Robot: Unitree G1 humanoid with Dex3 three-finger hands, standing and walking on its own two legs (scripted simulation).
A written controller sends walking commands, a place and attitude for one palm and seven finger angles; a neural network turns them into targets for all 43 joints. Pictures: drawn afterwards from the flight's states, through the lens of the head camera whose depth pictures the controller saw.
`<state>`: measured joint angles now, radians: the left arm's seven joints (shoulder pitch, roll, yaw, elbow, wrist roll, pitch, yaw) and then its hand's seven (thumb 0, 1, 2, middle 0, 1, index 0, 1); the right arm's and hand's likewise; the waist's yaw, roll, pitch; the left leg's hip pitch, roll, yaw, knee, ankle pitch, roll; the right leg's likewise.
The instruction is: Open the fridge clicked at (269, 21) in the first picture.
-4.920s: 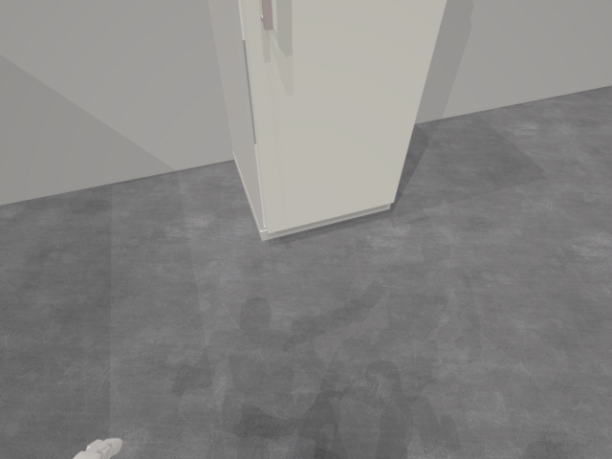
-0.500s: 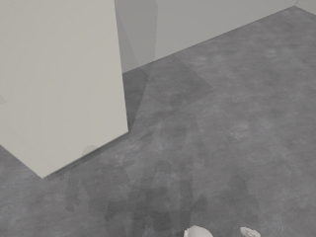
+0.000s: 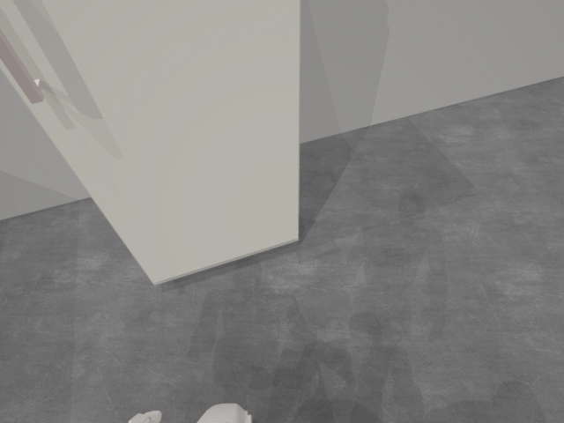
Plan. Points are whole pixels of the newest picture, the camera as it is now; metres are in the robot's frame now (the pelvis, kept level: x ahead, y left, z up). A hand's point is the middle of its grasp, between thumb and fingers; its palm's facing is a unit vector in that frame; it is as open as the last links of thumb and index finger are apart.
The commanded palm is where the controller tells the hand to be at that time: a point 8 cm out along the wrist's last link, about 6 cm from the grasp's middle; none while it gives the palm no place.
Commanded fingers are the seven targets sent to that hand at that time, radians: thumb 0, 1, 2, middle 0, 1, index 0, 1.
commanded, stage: turn to face it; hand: left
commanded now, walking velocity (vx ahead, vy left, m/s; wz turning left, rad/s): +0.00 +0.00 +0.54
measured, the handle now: out of the picture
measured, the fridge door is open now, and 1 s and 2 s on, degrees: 0 0 0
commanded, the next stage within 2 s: take the last steps up to it in 0.60 s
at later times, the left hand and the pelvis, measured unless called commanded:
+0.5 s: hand out of the picture +0.02 +0.28 -0.17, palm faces +0.26 -0.94 -0.23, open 7.4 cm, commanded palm none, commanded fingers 0.00 0.90 0.90 -0.20 -0.30 -0.20 -0.30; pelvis -0.01 +0.05 +0.00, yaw +12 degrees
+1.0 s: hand out of the picture -0.09 +0.19 -0.16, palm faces +0.42 -0.88 -0.23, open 7.3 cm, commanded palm none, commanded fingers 0.00 0.90 0.90 -0.20 -0.30 -0.20 -0.30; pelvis -0.02 +0.02 +0.01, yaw +21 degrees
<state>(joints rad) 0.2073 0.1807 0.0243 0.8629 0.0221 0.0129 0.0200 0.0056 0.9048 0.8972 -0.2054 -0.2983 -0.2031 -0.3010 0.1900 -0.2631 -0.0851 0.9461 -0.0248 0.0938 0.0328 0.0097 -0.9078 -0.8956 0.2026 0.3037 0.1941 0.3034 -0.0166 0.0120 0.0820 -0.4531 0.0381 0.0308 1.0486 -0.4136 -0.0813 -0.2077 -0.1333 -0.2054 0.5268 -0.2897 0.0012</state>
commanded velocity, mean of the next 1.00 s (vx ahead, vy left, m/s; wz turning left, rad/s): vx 0.10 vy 0.01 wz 0.25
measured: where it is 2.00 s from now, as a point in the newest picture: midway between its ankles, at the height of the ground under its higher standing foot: (239, 407)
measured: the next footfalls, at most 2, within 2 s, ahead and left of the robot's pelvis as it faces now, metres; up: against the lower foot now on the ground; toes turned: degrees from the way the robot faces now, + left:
left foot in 0.16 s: +0.02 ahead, +0.14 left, +0.00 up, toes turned +12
right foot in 0.70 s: +0.05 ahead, -0.08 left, +0.00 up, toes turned +13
